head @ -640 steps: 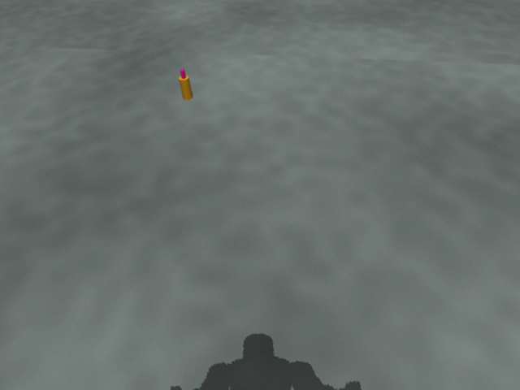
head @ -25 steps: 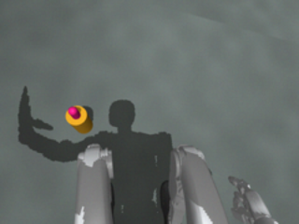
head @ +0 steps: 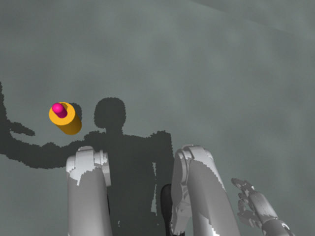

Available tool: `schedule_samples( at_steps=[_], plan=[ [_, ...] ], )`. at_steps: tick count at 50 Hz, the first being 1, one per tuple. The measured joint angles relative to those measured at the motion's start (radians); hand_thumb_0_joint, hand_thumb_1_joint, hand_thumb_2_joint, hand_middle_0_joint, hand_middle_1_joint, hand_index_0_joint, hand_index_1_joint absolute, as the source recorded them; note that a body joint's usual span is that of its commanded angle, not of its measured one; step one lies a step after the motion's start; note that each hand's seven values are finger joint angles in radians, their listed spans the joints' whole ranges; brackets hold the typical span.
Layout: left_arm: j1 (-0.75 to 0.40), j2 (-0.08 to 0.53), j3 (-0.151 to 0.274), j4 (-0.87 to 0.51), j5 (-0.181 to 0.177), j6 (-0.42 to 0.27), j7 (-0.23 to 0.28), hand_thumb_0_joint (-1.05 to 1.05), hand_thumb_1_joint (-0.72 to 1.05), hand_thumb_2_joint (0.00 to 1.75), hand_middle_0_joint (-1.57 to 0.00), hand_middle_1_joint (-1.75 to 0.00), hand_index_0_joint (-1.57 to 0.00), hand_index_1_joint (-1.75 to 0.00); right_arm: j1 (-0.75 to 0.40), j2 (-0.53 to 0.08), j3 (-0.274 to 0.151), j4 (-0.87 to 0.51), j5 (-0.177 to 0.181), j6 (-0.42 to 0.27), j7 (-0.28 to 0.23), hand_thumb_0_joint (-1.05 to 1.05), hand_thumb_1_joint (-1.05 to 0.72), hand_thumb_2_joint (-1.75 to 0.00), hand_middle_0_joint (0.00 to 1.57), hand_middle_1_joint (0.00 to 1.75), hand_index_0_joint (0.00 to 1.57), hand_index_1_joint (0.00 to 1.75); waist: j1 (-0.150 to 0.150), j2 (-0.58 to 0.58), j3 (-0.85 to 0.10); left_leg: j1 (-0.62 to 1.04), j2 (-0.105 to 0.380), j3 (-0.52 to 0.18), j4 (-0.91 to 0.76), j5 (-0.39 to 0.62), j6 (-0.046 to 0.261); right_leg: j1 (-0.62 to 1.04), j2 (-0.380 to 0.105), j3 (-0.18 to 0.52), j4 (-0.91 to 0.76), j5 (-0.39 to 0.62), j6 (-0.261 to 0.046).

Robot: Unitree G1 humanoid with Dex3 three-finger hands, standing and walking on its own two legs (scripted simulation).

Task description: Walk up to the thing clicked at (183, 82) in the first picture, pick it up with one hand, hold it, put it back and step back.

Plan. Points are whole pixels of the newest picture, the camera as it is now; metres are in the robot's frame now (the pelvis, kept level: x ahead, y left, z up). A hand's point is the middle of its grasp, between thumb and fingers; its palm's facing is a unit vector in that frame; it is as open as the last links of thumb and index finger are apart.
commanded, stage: approach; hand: left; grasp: from the side
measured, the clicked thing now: (65, 117) +0.43 +0.26 -0.26
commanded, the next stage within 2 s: close in in 0.26 s
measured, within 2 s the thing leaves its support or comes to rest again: neither
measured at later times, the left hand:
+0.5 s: hand (42, 126) +0.39 +0.31 -0.22, palm faces +0.11 -0.99 +0.07, open 17.7 cm
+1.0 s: hand (62, 127) +0.40 +0.26 -0.24, palm faces +0.17 -0.98 +0.05, open 17.6 cm
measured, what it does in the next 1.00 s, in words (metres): lowers itself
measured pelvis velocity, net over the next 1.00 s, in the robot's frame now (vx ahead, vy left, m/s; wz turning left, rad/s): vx -0.01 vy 0.01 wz -0.13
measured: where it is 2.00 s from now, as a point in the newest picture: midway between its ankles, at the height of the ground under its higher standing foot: (137, 227)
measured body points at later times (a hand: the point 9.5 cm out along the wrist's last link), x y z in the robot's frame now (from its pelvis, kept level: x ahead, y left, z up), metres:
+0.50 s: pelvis -0.01 +0.01 -0.08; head +0.22 +0.14 +0.28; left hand +0.38 +0.36 -0.22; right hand +0.17 -0.25 -0.13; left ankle +0.09 +0.13 -0.34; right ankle +0.09 -0.12 -0.34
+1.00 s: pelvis -0.01 +0.01 -0.09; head +0.20 +0.16 +0.27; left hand +0.38 +0.31 -0.24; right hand +0.15 -0.25 -0.13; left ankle +0.09 +0.13 -0.34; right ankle +0.09 -0.12 -0.34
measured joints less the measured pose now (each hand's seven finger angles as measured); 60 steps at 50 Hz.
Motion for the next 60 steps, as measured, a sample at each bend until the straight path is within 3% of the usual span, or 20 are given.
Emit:
schedule_samples(
  at_steps=[3, 13, 18, 24, 29, 35, 42, 45, 51, 56, 60],
  plan=[
    [-0.019, -0.016, -0.002, 0.036, 0.002, -0.058, 0.004, -0.01, -0.6, 0.02, -0.07, -0.05, -0.05, -0.06, -0.024, -0.002, 0.024, -0.003, -0.021, -0.002, 0.008, 0.0, -0.91, -0.9, 0.2, 0.3, 0.2, 0.3, -0.016, -0.025, 0.03, -0.028, 0.002, -0.02, 0.051, -0.003, -0.003, -0.024, 0.007, -0.013, 0.042, 0.002, 0.0],
    [0.016, -0.012, 0.013, 0.062, 0.062, -0.188, 0.058, -0.02, -0.61, 0.02, -0.08, -0.06, -0.06, -0.07, -0.11, 0.01, 0.109, -0.024, -0.11, 0.046, 0.035, 0.0, -0.91, -0.9, 0.2, 0.3, 0.2, 0.3, -0.067, -0.114, 0.167, -0.074, 0.004, -0.091, 0.206, -0.019, -0.01, -0.052, 0.032, -0.058, 0.157, 0.007, 0.009],
    [0.031, -0.041, -0.036, 0.064, 0.043, -0.251, 0.093, -0.02, -0.61, 0.03, -0.08, -0.07, -0.06, -0.08, -0.135, 0.008, 0.149, -0.016, -0.145, 0.069, 0.051, 0.0, -0.92, -0.9, 0.2, 0.3, 0.2, 0.3, -0.072, -0.129, 0.202, -0.077, 0.001, -0.109, 0.248, -0.021, -0.01, -0.049, 0.038, -0.069, 0.188, 0.01, 0.016],
    [0.013, -0.075, -0.128, 0.16, 0.061, -0.319, 0.174, -0.02, -0.61, 0.02, -0.07, -0.08, -0.06, -0.08, -0.171, 0.006, 0.202, -0.031, -0.174, 0.089, 0.072, 0.0, -0.93, -0.9, 0.2, 0.3, 0.21, 0.3, -0.095, -0.134, 0.215, -0.07, -0.001, -0.145, 0.294, -0.024, -0.015, -0.039, 0.048, -0.092, 0.217, 0.02, 0.02],
    [0.017, -0.107, -0.112, 0.191, 0.08, -0.387, 0.285, -0.02, -0.61, 0.01, -0.07, -0.08, -0.07, -0.08, -0.192, 0.002, 0.234, -0.057, -0.196, 0.101, 0.094, 0.0, -0.93, -0.9, 0.2, 0.3, 0.21, 0.3, -0.112, -0.147, 0.242, -0.057, -0.001, -0.178, 0.329, -0.029, -0.02, -0.027, 0.061, -0.113, 0.233, 0.032, 0.025],
    [0.046, -0.116, -0.131, 0.164, 0.112, -0.447, 0.397, -0.02, -0.6, 0.02, -0.07, -0.08, -0.07, -0.07, -0.189, -0.005, 0.252, -0.061, -0.222, 0.122, 0.117, 0.0, -0.93, -0.9, 0.2, 0.3, 0.21, 0.3, -0.108, -0.166, 0.267, -0.055, -0.005, -0.196, 0.349, -0.024, -0.022, -0.021, 0.066, -0.123, 0.242, 0.042, 0.029],
    [0.076, -0.136, -0.248, 0.114, 0.1, -0.476, 0.438, -0.02, -0.58, 0.01, -0.06, -0.06, -0.06, -0.05, -0.185, -0.012, 0.255, -0.045, -0.233, 0.137, 0.135, 0.0, -0.93, -0.9, 0.2, 0.3, 0.21, 0.3, -0.098, -0.157, 0.275, -0.064, -0.012, -0.191, 0.351, -0.015, -0.011, -0.015, 0.063, -0.121, 0.24, 0.04, 0.038],
    [0.07, -0.155, -0.275, 0.12, 0.089, -0.486, 0.454, -0.02, -0.58, 0.01, -0.06, -0.06, -0.06, -0.05, -0.19, -0.011, 0.26, -0.048, -0.23, 0.14, 0.141, 0.0, -0.93, -0.9, 0.2, 0.3, 0.21, 0.3, -0.102, -0.156, 0.27, -0.062, -0.013, -0.196, 0.352, -0.017, -0.011, -0.01, 0.063, -0.124, 0.238, 0.039, 0.039],
    [0.054, -0.175, -0.271, 0.152, 0.101, -0.507, 0.509, -0.02, -0.59, 0.02, -0.06, -0.06, -0.07, -0.05, -0.209, -0.007, 0.276, -0.073, -0.237, 0.149, 0.145, 0.0, -0.93, -0.9, 0.2, 0.3, 0.21, 0.3, -0.113, -0.168, 0.273, -0.051, -0.015, -0.213, 0.36, -0.02, -0.016, -0.001, 0.067, -0.135, 0.238, 0.043, 0.039],
    [0.054, -0.159, -0.262, 0.157, 0.132, -0.527, 0.554, -0.02, -0.56, 0.06, -0.07, -0.07, -0.07, -0.06, -0.223, -0.004, 0.285, -0.089, -0.25, 0.162, 0.149, 0.0, -0.92, -0.9, 0.2, 0.3, 0.21, 0.3, -0.113, -0.181, 0.291, -0.05, -0.015, -0.22, 0.365, -0.016, -0.018, 0.0, 0.07, -0.14, 0.239, 0.05, 0.037],
    [0.065, -0.145, -0.277, 0.152, 0.135, -0.538, 0.569, -0.01, -0.5, 0.09, -0.09, -0.07, -0.08, -0.07, -0.227, -0.005, 0.292, -0.091, -0.256, 0.169, 0.154, 0.0, -0.91, -0.9, 0.2, 0.3, 0.2, 0.3, -0.109, -0.185, 0.301, -0.053, -0.015, -0.22, 0.365, -0.016, -0.017, -0.003, 0.071, -0.14, 0.239, 0.052, 0.039]
  ],
)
